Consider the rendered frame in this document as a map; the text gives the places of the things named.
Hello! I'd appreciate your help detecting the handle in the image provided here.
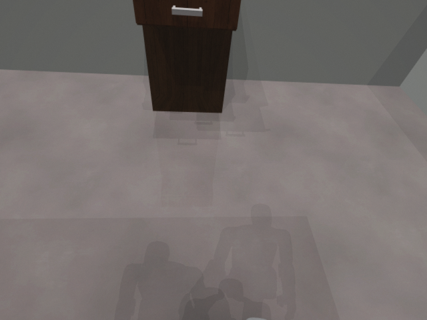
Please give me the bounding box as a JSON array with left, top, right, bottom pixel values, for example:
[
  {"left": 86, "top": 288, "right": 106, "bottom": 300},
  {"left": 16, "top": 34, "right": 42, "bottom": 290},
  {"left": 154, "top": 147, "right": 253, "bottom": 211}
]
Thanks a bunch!
[{"left": 171, "top": 5, "right": 203, "bottom": 17}]

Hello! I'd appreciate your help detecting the drawer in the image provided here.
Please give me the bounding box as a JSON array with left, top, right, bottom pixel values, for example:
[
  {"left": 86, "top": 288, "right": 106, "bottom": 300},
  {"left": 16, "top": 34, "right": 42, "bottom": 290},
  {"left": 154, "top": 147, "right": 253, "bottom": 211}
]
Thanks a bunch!
[{"left": 133, "top": 0, "right": 241, "bottom": 31}]

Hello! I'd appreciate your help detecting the cabinet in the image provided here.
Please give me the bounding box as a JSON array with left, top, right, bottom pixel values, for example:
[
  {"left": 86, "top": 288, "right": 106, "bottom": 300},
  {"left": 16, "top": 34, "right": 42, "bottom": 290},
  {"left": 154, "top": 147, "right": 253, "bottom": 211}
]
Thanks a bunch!
[{"left": 142, "top": 25, "right": 232, "bottom": 113}]

